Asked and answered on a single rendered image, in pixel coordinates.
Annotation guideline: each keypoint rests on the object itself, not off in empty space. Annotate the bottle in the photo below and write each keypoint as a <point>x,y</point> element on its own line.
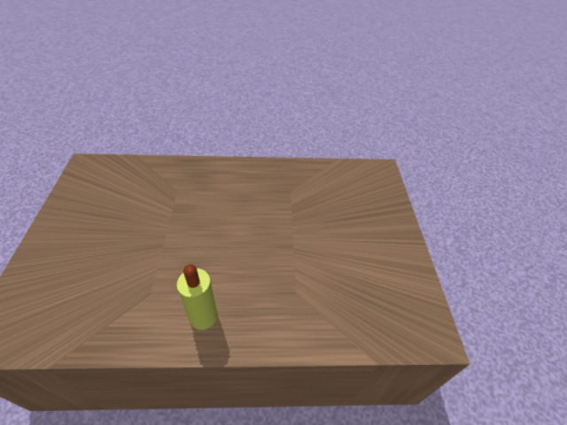
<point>196,293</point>

